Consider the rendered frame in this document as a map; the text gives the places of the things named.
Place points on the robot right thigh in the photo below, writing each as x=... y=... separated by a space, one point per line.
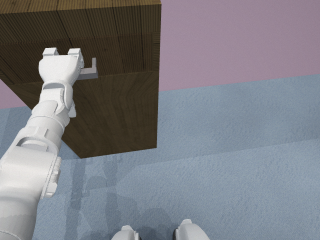
x=190 y=231

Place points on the robot right shin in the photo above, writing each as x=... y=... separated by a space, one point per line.
x=186 y=221

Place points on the cabinet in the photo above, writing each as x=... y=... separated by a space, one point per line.
x=115 y=113

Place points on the drawer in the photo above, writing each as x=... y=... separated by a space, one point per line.
x=115 y=54

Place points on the robot left forearm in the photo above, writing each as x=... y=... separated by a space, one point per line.
x=46 y=125

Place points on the left robot upper arm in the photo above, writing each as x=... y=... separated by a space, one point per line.
x=28 y=175

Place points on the robot left hand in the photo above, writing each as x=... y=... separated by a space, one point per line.
x=62 y=67

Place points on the handle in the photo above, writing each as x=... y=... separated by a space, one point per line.
x=89 y=73

